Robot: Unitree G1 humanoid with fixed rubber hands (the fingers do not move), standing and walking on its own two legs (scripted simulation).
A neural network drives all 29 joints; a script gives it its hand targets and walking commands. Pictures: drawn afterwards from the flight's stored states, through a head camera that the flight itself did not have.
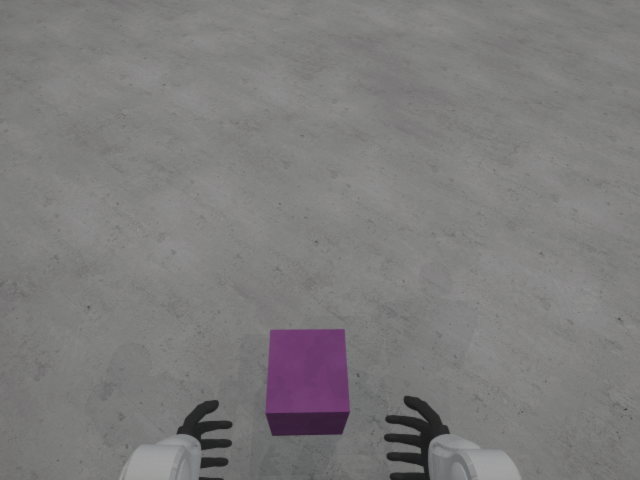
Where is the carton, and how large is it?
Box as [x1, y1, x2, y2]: [265, 329, 349, 435]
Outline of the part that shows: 270,330 265,413 272,435 341,433 349,412 344,329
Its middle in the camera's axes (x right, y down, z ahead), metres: -0.04 +0.41 +1.08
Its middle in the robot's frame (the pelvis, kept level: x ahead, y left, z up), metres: +0.45 +0.01 -0.64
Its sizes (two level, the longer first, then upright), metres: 0.210 0.200 0.250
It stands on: the floor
